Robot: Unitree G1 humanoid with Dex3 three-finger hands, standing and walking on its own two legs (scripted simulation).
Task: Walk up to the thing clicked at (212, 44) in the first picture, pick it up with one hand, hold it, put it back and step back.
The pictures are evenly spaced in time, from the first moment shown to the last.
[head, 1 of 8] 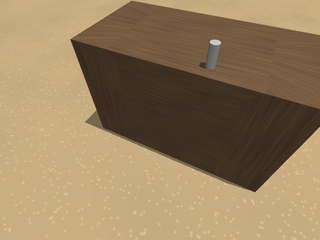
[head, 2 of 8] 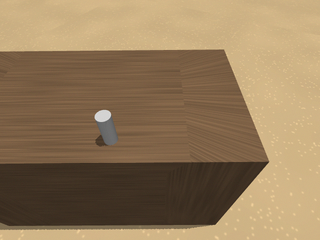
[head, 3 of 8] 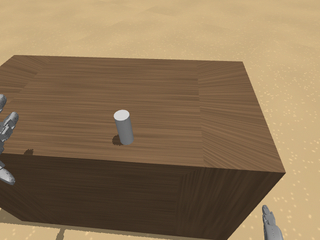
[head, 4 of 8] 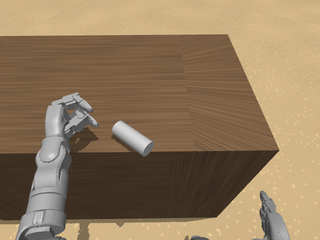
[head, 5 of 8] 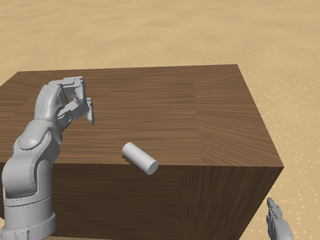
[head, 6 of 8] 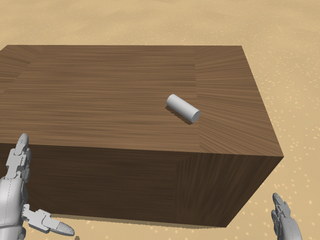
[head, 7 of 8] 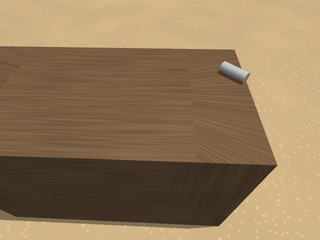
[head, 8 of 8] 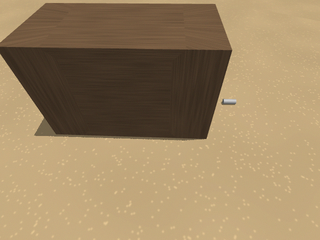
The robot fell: no
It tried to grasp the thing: yes
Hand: left
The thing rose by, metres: 0.00
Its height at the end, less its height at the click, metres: -0.78
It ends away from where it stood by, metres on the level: 0.78
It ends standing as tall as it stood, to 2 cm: no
